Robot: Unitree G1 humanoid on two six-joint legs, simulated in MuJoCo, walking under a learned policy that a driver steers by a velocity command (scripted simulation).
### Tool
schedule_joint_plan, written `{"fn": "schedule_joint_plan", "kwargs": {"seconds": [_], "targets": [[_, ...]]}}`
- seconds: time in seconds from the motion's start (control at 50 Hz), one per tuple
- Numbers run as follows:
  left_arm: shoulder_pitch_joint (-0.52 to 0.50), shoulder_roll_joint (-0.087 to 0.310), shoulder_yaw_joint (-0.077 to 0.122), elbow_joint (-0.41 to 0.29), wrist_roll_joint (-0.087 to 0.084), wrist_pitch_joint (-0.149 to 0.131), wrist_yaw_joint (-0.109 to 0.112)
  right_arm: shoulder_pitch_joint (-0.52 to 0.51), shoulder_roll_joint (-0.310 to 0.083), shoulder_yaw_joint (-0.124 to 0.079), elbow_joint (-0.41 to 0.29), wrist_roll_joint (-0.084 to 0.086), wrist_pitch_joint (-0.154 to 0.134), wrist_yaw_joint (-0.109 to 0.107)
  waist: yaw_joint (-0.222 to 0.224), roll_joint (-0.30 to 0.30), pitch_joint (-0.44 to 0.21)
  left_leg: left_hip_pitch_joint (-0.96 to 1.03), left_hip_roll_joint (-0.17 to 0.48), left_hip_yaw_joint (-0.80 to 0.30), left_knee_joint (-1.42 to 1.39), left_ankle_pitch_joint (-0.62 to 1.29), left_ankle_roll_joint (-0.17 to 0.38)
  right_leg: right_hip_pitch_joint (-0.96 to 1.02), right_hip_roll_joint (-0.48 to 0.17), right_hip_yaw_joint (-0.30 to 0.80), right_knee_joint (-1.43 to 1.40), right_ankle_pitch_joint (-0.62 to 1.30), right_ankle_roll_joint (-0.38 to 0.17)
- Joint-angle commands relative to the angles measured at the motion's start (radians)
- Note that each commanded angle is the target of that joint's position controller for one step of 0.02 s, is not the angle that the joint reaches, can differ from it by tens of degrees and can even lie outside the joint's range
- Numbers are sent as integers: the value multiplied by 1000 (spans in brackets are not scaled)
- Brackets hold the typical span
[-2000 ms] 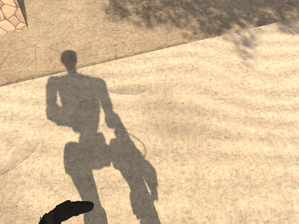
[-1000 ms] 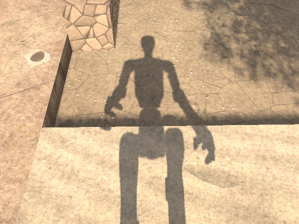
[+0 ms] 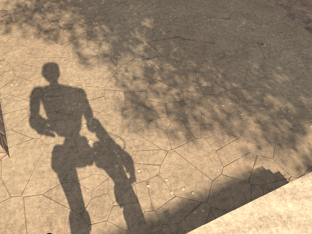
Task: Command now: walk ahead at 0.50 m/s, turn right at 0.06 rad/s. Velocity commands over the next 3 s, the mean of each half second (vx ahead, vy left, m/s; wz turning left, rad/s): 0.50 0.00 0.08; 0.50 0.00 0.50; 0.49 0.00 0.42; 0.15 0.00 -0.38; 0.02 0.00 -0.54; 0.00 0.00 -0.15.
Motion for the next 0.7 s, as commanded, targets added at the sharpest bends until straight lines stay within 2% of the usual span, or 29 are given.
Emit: {"fn": "schedule_joint_plan", "kwargs": {"seconds": [0.02, 0.04, 0.08, 0.12, 0.14, 0.18, 0.2, 0.22, 0.24, 0.28, 0.32, 0.34, 0.36, 0.38, 0.4, 0.42, 0.44, 0.46, 0.48, 0.5, 0.54, 0.56, 0.58, 0.6, 0.62, 0.64, 0.66, 0.68, 0.7], "targets": [[373, 125, 51, 93, -9, -8, 26, -134, -116, -24, -102, 0, -26, -19, 164, -95, -28, -642, 50, -91, 314, 71, 66, 542, -301, 470, -306, -99, -209], [324, 70, 30, 91, -16, -7, 27, -133, -91, -16, -106, -19, -25, -30, 114, -85, -29, -577, 78, -87, 281, 111, 76, 440, -288, 403, -326, 2, -209], [227, 11, 9, 59, -4, -7, 26, -129, -44, -1, -104, -25, -4, -31, 42, -52, -24, -478, 101, -75, 222, 116, 63, 281, -279, 332, -395, 63, -205], [209, 39, 19, 51, 3, -24, 27, -151, -28, 3, -111, -13, 13, -27, 32, -46, -3, -491, 99, -54, 127, 176, 34, 228, -252, 257, -436, 79, -204], [222, 52, 22, 57, 16, -29, 23, -173, -23, 8, -116, -12, 19, -25, 36, -39, 8, -497, 98, -41, 58, 254, 22, 208, -242, 222, -441, 109, -202], [259, 72, 28, 69, 28, -28, 0, -240, -19, 12, -138, -9, 24, -18, 57, -12, 17, -450, 79, -14, -107, 417, 11, 151, -209, 151, -427, 182, -189], [267, 82, 30, 78, 34, -19, -19, -277, 1, 18, -152, -11, 28, -9, 64, -34, 13, -366, 54, 20, -115, 474, 3, 68, -176, 101, -407, 177, -177], [276, 84, 30, 86, 33, -17, -33, -303, -8, 19, -167, -5, 27, -4, 62, -54, 19, -318, 38, 17, -131, 519, 1, 19, -170, 94, -391, 159, -171], [270, 94, 30, 83, 65, -15, -41, -191, -15, 19, -139, -26, 20, 6, 23, -72, 7, -226, 35, 2, 38, 643, 5, -46, -179, 84, -319, 189, -169], [205, 107, 30, 54, 53, -19, -31, -180, -106, -12, -153, -28, -2, 3, 3, -49, 15, -273, 28, -1, 48, 522, 17, 21, -211, 101, -246, 203, -153], [204, 127, 29, 54, 42, -18, -6, -161, -143, -30, -170, -20, -20, -13, -13, -47, 13, -212, -5, 46, -2, 404, 37, 108, -221, 80, -126, 319, -111], [186, 144, 28, 46, 39, -15, 2, -76, -157, -43, -149, -10, -30, -18, -48, -48, 8, -83, -41, 87, -35, 388, 45, 82, -200, 46, -12, 432, -89], [160, 160, 33, 35, 37, -17, -3, 79, -196, -67, -99, 7, -46, -23, -105, 12, -36, 106, -82, 100, -110, 372, 70, 18, -133, -1, 235, 473, -57], [311, 75, 11, 57, 45, -20, -19, 134, -240, -82, -107, 26, -50, -41, -64, 192, -166, 322, 2, -119, -217, 578, 237, -114, -24, -47, 626, 91, 8], [449, -34, -24, 86, 55, -26, -42, 185, -252, -63, -120, 15, -41, -36, -31, 253, -297, 455, 218, -558, -335, 824, 480, -298, 74, 59, 921, -520, 60], [303, -8, -22, 5, 11, -29, -42, 223, -240, -65, -97, 10, -60, -26, -80, 186, -141, 386, 292, -765, -466, 669, 491, -513, 63, 177, 1011, -498, 65], [155, 62, -9, -37, -2, -22, -21, 124, -195, -63, -89, 24, -74, -23, -76, 110, 49, 201, 313, -787, -463, 333, 438, -667, -9, 219, 1039, -394, 78], [115, 98, -7, -40, 20, -9, 0, 39, -116, -34, -103, 30, -67, -21, -50, -8, 2, 63, 280, -738, -437, 245, 415, -616, -48, 227, 1008, -314, 83], [140, 73, -24, -42, 45, 4, 12, -55, -70, -12, -114, 13, -57, -21, 15, -33, -6, -83, 241, -666, -436, 272, 404, -538, -74, 230, 941, -244, 90], [178, 38, -42, -21, 58, 15, 16, -133, -34, 4, -131, 1, -48, -23, 63, -5, 8, -232, 188, -584, -450, 226, 377, -458, -106, 223, 831, -200, 104], [164, 11, -56, -39, 54, 24, 12, -131, -50, 3, -126, 13, -39, -37, 57, 3, -4, -361, 94, -454, -465, 160, 346, -377, -122, 135, 671, -160, 137], [130, -22, -75, -57, 47, 24, -1, -117, -77, -2, -116, 8, -35, -37, 52, -17, -15, -481, 35, -339, -436, 178, 306, -229, -120, 63, 562, -116, 142], [137, -29, -86, -59, 58, 23, -17, -120, -93, -2, -115, -11, -33, -36, 62, 17, -28, -584, -1, -311, -385, 161, 276, -105, -128, 66, 595, 69, 120], [201, -12, -81, -45, 68, 20, -34, -141, -125, -5, -133, -22, -30, -34, 89, 9, -30, -710, -44, -242, -337, 146, 262, 41, -87, -10, 653, 126, 110], [242, 20, -67, -54, 61, 17, -38, -161, -159, -11, -161, -17, -31, -32, 114, 12, -34, -785, -55, -225, -297, 167, 255, 157, -54, -69, 686, 71, 118], [111, 46, -69, -92, 58, 15, -37, -54, -110, -1, -122, -28, -45, -53, 19, 5, -17, -501, -16, -344, -224, 30, 225, -95, -128, 137, 549, 270, 137], [2, 60, -65, -131, 73, 20, -28, 49, -101, 2, -97, 7, -53, -70, -56, 48, 19, -187, 21, -424, -122, -5, 239, -400, -117, 133, 406, 172, 135], [-129, 46, -72, -148, 85, 26, -22, 252, -52, 8, -39, 23, -57, -93, -196, 58, 19, 146, 29, -491, -13, -64, 258, -694, -118, 171, 249, 242, 145], [-223, 28, -71, -164, 85, 23, -23, 382, -49, 3, 5, 42, -50, -97, -267, 106, 33, 304, 28, -562, 55, -51, 265, -837, -107, 168, 189, 202, 147]]}}
Next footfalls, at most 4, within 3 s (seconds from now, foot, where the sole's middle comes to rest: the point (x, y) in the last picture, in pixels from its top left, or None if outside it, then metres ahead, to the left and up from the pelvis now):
0.36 left None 0.30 0.13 -0.76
0.84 right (178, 217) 0.62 -0.10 -0.92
1.28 left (104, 186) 0.79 0.27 -0.92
1.78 right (114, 142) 1.07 0.23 -0.92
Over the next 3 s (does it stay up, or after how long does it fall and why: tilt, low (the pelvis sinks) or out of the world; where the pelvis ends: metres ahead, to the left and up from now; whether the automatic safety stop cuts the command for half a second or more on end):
stays up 0.94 0.29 -0.15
